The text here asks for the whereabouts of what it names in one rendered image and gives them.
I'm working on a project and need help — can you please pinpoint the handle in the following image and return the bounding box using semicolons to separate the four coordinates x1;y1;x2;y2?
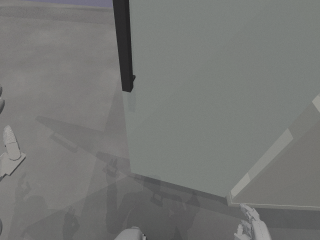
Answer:
112;0;136;93

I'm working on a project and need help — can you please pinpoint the robot left thigh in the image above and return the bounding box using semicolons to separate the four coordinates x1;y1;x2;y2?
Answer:
114;228;147;240

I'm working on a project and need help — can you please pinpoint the fridge door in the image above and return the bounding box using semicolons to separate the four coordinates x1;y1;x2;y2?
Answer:
112;0;320;198

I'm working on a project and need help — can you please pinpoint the left robot hand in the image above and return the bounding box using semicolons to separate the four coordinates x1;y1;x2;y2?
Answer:
0;84;26;181

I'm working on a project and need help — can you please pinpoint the right robot hand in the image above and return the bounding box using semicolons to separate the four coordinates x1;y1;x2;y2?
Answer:
234;203;272;240

